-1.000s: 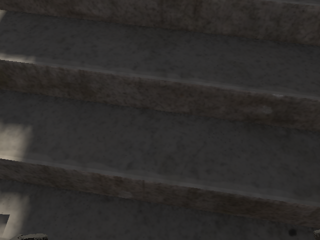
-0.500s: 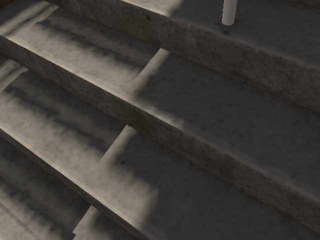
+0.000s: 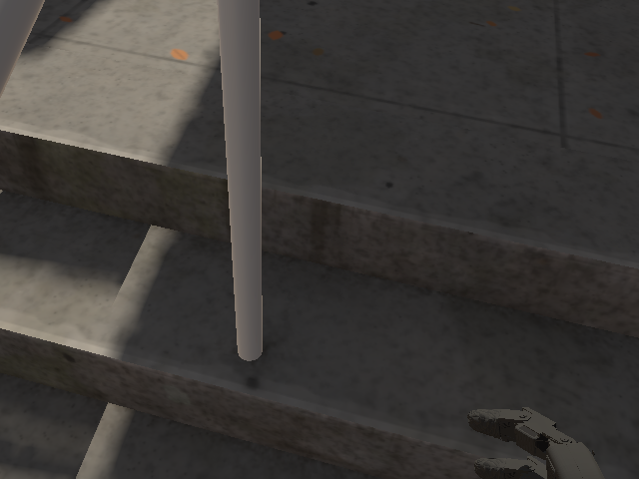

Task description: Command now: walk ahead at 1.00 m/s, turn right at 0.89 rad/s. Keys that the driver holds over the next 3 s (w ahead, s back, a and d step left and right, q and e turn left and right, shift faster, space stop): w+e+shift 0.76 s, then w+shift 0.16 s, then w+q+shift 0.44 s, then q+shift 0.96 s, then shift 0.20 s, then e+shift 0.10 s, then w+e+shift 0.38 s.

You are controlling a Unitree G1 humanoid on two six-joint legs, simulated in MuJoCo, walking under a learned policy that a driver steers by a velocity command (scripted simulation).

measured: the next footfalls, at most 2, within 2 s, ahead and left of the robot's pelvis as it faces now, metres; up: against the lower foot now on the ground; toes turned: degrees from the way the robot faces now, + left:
left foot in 0.20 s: +0.36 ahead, +0.19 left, +0.17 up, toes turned -7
right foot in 0.52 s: +0.36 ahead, -0.22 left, +0.16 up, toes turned -11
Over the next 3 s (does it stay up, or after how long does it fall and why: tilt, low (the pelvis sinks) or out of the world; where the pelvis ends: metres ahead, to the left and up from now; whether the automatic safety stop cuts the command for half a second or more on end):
stays up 0.97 -0.63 0.54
